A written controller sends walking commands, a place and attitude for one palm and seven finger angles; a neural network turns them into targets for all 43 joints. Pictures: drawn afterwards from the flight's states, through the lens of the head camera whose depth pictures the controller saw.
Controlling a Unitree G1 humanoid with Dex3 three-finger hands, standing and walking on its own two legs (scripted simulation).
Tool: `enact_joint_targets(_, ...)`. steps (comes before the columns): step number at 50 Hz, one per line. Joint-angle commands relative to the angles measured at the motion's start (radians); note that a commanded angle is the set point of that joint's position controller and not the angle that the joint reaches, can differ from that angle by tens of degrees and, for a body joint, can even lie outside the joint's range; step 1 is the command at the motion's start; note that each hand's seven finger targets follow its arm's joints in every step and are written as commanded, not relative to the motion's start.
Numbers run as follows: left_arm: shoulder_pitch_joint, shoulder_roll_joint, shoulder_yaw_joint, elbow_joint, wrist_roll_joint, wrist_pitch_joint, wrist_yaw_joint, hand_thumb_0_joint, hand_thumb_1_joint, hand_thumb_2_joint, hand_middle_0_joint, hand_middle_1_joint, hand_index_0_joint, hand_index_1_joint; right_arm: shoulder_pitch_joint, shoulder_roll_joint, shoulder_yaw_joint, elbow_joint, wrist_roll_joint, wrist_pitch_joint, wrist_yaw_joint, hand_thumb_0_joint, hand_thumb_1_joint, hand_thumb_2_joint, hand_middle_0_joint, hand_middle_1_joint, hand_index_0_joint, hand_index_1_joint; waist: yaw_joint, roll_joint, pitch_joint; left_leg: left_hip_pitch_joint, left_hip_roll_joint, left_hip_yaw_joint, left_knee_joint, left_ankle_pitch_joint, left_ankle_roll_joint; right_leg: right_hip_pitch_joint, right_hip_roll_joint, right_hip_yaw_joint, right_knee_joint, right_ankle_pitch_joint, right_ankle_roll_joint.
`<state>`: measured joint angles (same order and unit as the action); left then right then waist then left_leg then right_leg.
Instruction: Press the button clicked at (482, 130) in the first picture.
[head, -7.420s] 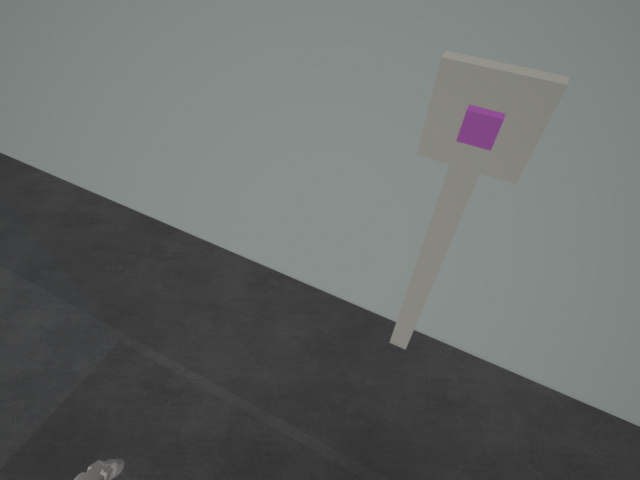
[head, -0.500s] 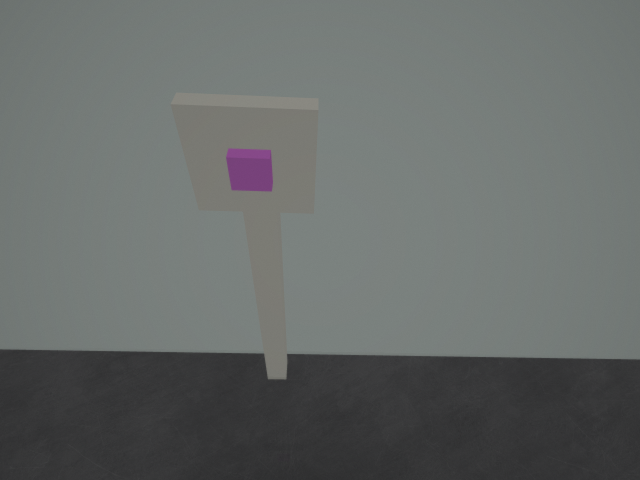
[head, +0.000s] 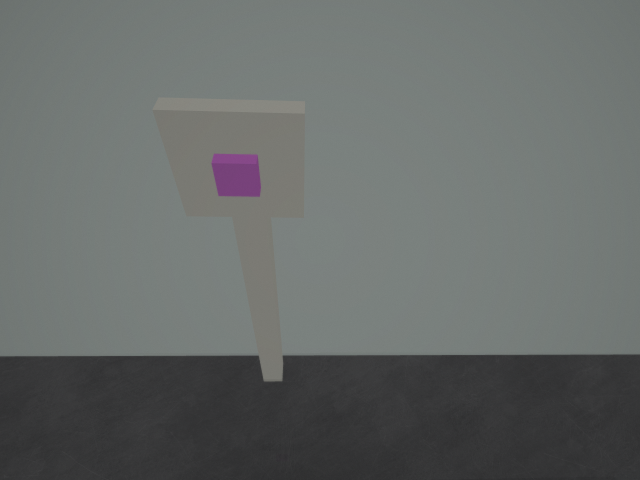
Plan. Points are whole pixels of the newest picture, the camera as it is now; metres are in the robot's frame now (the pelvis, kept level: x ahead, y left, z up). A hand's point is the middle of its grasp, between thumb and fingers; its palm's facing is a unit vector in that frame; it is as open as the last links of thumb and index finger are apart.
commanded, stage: look again from close up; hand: left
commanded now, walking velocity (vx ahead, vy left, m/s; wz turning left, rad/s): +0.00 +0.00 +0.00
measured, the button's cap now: (237, 174) +0.49 +0.15 +0.11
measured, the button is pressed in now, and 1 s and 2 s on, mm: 0 0 0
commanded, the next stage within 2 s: raise the hand and make a fist in 0.22 s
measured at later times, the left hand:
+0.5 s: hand (181, 440) +0.17 +0.18 -0.03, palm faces +0.27 -0.95 -0.12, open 7.0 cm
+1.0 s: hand (184, 447) +0.16 +0.16 +0.00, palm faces +0.05 -1.00 -0.05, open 3.7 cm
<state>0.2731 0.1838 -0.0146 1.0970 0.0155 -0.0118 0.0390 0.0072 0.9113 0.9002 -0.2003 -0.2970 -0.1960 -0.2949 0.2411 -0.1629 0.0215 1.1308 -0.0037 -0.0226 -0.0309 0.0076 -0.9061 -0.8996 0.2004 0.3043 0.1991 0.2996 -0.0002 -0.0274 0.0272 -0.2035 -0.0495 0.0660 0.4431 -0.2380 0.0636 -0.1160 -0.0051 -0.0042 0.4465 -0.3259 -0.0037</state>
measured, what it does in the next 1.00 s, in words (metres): lowers itself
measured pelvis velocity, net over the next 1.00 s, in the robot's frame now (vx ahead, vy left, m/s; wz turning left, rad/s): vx -0.05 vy -0.05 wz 0.04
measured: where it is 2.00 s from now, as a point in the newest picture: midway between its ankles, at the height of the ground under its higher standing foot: outside the picture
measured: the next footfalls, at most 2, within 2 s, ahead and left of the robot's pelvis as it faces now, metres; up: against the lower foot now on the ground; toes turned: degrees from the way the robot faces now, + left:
none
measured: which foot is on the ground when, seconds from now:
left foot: down 0.00-1.00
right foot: down 0.00-1.00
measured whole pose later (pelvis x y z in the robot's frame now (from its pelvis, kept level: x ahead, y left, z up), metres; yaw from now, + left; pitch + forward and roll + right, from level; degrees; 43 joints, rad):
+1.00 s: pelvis -0.05 -0.05 -0.06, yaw +2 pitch +9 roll -1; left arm 0.37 0.26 0.19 0.02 -0.30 -0.34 -0.29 0.02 0.90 0.90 -0.90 -1.06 -0.90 -1.06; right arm 0.23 -0.20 0.04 0.58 0.04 -0.17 -0.09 0.02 -0.90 -0.90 0.20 0.30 0.20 0.30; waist 0.00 0.03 -0.12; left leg -0.75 0.02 -0.03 0.99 -0.40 -0.01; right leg -0.62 0.05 -0.12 0.97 -0.51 -0.07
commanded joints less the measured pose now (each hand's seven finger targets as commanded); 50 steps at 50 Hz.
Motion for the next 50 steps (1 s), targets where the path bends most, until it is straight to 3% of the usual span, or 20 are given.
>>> enact_joint_targets(1,0.075,0.103,0.019,-0.022,-0.002,-0.011,0.004,0.000,0.900,0.900,-0.200,-0.300,-0.200,-0.300,0.041,-0.131,-0.024,-0.031,-0.004,-0.022,-0.007,0.000,-0.900,-0.900,0.200,0.300,0.200,0.300,0.009,0.024,-0.009,0.055,0.159,-0.157,-0.070,0.283,0.006,-0.053,-0.092,0.071,-0.059,0.205,-0.033)
enact_joint_targets(15,0.082,0.098,0.015,-0.012,-0.002,-0.011,0.003,0.000,0.900,0.900,-0.200,-0.300,-0.200,-0.300,0.037,-0.122,-0.020,-0.017,-0.002,-0.016,-0.006,0.000,-0.900,-0.900,0.200,0.300,0.200,0.300,0.009,0.010,0.028,0.055,0.156,-0.149,-0.086,0.231,-0.002,-0.067,-0.097,0.081,-0.088,0.198,-0.035)
enact_joint_targets(16,0.138,0.078,0.013,-0.001,0.016,-0.039,0.043,0.000,0.900,0.900,-0.200,-0.300,-0.200,-0.300,-0.005,-0.129,-0.019,-0.091,0.002,-0.021,0.003,0.000,-0.900,-0.900,0.200,0.300,0.200,0.300,0.016,0.029,0.059,-0.003,0.150,-0.121,0.125,0.435,-0.035,-0.102,-0.128,0.110,-0.085,0.551,-0.006)
enact_joint_targets(17,-0.557,0.375,0.205,-1.559,-0.184,-0.233,0.046,0.000,0.900,0.900,-0.228,-0.330,-0.228,-0.330,0.060,-0.295,-0.073,-0.434,0.052,-0.156,-0.032,0.000,-0.900,-0.900,0.200,0.300,0.200,0.300,-0.096,0.215,-0.464,0.330,0.059,-0.118,0.017,0.540,-0.041,-0.073,-0.034,0.011,0.032,0.544,-0.028)
enact_joint_targets(18,-0.141,0.292,0.166,-1.368,-0.109,-0.196,0.087,0.000,0.900,0.900,-0.255,-0.360,-0.255,-0.360,-0.029,-0.197,-0.029,-0.394,0.033,-0.255,-0.060,0.000,-0.900,-0.900,0.200,0.300,0.200,0.300,0.004,0.364,-0.488,0.459,0.127,-0.125,-0.017,0.671,-0.040,-0.143,0.009,-0.016,0.131,0.257,-0.042)
enact_joint_targets(19,0.131,0.047,0.035,-1.190,-0.145,-0.068,0.115,0.000,0.900,0.900,-0.282,-0.390,-0.282,-0.390,-0.033,-0.150,-0.048,-0.382,0.042,-0.271,-0.052,0.000,-0.900,-0.900,0.200,0.300,0.200,0.300,-0.029,0.296,-0.318,0.293,0.121,-0.137,-0.042,0.609,-0.080,-0.229,0.011,-0.062,0.192,0.068,-0.024)
enact_joint_targets(20,0.134,-0.028,0.025,-1.116,-0.172,-0.056,0.095,0.000,0.900,0.900,-0.310,-0.420,-0.310,-0.420,0.000,-0.157,-0.057,-0.365,0.050,-0.263,-0.045,0.000,-0.900,-0.900,0.200,0.300,0.200,0.300,-0.042,0.149,-0.164,0.176,0.114,-0.140,-0.020,0.509,-0.075,-0.280,0.005,-0.071,0.177,0.040,-0.017)
enact_joint_targets(21,0.032,0.041,0.087,-1.168,-0.180,-0.107,0.075,0.000,0.900,0.900,-0.337,-0.450,-0.337,-0.450,-0.044,-0.193,-0.078,-0.435,0.039,-0.264,-0.036,0.000,-0.900,-0.900,0.200,0.300,0.200,0.300,-0.047,0.080,-0.046,0.044,0.096,-0.148,0.038,0.321,-0.065,-0.333,0.007,-0.084,0.120,0.033,-0.018)
enact_joint_targets(22,0.040,0.098,0.159,-1.121,-0.179,-0.166,0.047,0.000,0.900,0.900,-0.365,-0.480,-0.365,-0.480,-0.046,-0.221,-0.091,-0.459,0.023,-0.257,-0.032,0.000,-0.900,-0.900,0.200,0.300,0.200,0.300,-0.058,-0.036,-0.057,-0.047,0.075,-0.138,0.105,0.181,-0.056,-0.373,0.012,-0.092,0.091,0.061,-0.020)
enact_joint_targets(23,0.171,0.068,0.190,-1.016,-0.194,-0.232,0.006,0.000,0.900,0.900,-0.393,-0.510,-0.393,-0.510,-0.063,-0.209,-0.097,-0.486,0.010,-0.249,-0.029,0.000,-0.900,-0.900,0.200,0.300,0.200,0.300,-0.028,-0.136,-0.050,-0.140,0.061,-0.122,0.172,0.137,-0.049,-0.408,0.015,-0.097,0.119,0.084,-0.017)
enact_joint_targets(24,0.323,0.046,0.206,-0.947,-0.202,-0.296,-0.048,0.000,0.900,0.900,-0.420,-0.540,-0.420,-0.540,-0.087,-0.202,-0.104,-0.520,0.008,-0.246,-0.014,0.000,-0.900,-0.900,0.200,0.300,0.200,0.300,0.021,-0.113,-0.093,-0.185,0.046,-0.105,0.230,0.178,-0.053,-0.408,0.019,-0.095,0.182,0.156,-0.023)
enact_joint_targets(25,0.409,0.016,0.219,-0.897,-0.227,-0.374,-0.106,0.000,0.900,0.900,-0.447,-0.570,-0.447,-0.570,-0.117,-0.194,-0.107,-0.540,0.003,-0.236,-0.005,0.000,-0.900,-0.900,0.200,0.300,0.200,0.300,0.048,-0.221,-0.134,-0.273,0.046,-0.091,0.290,0.174,-0.062,-0.436,0.024,-0.095,0.265,0.199,-0.018)
enact_joint_targets(26,0.409,-0.017,0.194,-0.907,-0.251,-0.457,-0.174,0.000,0.900,0.900,-0.475,-0.600,-0.475,-0.600,-0.150,-0.197,-0.109,-0.569,0.001,-0.233,0.006,0.000,-0.900,-0.900,0.200,0.300,0.200,0.300,0.055,-0.233,-0.144,-0.366,0.038,-0.079,0.350,0.128,-0.066,-0.484,0.021,-0.077,0.331,0.209,-0.012)
enact_joint_targets(28,0.380,0.033,0.236,-0.923,-0.297,-0.602,-0.318,0.000,0.900,0.900,-0.530,-0.660,-0.530,-0.660,-0.171,-0.199,-0.117,-0.621,0.016,-0.235,0.026,0.000,-0.900,-0.900,0.200,0.300,0.200,0.300,0.062,-0.134,-0.194,-0.483,0.025,-0.066,0.444,0.026,-0.079,-0.531,0.000,-0.014,0.402,0.156,-0.011)
enact_joint_targets(31,0.311,0.126,0.305,-1.038,-0.359,-0.545,-0.397,0.000,0.900,0.900,-0.613,-0.750,-0.613,-0.750,-0.205,-0.210,-0.111,-0.748,0.042,-0.216,0.013,0.000,-0.900,-0.900,0.200,0.300,0.200,0.300,0.070,-0.046,-0.265,-0.551,0.004,-0.028,0.488,-0.092,-0.060,-0.479,-0.035,0.113,0.340,-0.032,0.005)
enact_joint_targets(35,0.054,0.196,0.329,-1.304,-0.357,-0.485,-0.316,0.000,0.900,0.900,-0.723,-0.870,-0.723,-0.870,-0.142,-0.187,-0.095,-0.788,0.044,-0.200,-0.035,0.000,-0.900,-0.900,0.200,0.300,0.200,0.300,0.003,0.013,-0.265,-0.555,0.031,-0.059,0.534,-0.189,-0.037,-0.548,-0.041,0.207,0.261,-0.268,0.035)
enact_joint_targets(38,-0.029,0.184,0.269,-1.456,-0.312,-0.552,-0.253,0.000,0.900,0.900,-0.805,-0.960,-0.805,-0.960,-0.077,-0.176,-0.083,-0.762,0.028,-0.211,-0.051,0.000,-0.900,-0.900,0.200,0.300,0.200,0.300,-0.039,0.111,-0.271,-0.468,0.055,-0.080,0.530,-0.122,-0.022,-0.586,-0.014,0.148,0.282,-0.195,0.009)
enact_joint_targets(41,-0.029,0.181,0.216,-1.422,-0.295,-0.568,-0.269,0.000,0.900,0.900,-0.887,-1.050,-0.887,-1.050,-0.057,-0.183,-0.066,-0.723,0.027,-0.231,-0.061,0.000,-0.900,-0.900,0.200,0.300,0.200,0.300,-0.067,0.122,-0.257,-0.450,0.064,-0.100,0.529,-0.091,-0.017,-0.588,-0.003,0.124,0.299,-0.102,0.011)
enact_joint_targets(44,0.028,0.198,0.241,-1.265,-0.313,-0.482,-0.319,0.000,0.900,0.900,-0.970,-1.140,-0.970,-1.140,-0.077,-0.193,-0.054,-0.707,0.042,-0.229,-0.065,0.000,-0.900,-0.900,0.200,0.300,0.200,0.300,-0.047,0.069,-0.203,-0.487,0.061,-0.112,0.501,-0.111,-0.019,-0.541,-0.011,0.141,0.251,-0.126,0.032)
enact_joint_targets(50,0.141,0.202,0.347,-1.263,-0.365,-0.320,-0.308,0.000,0.900,0.900,-1.135,-1.320,-1.135,-1.320,-0.093,-0.174,-0.052,-0.729,0.047,-0.216,-0.068,0.000,-0.900,-0.900,0.200,0.300,0.200,0.300,0.033,-0.010,-0.296,-0.409,0.054,-0.115,0.403,-0.001,-0.027,-0.347,-0.034,0.111,0.228,0.083,0.052)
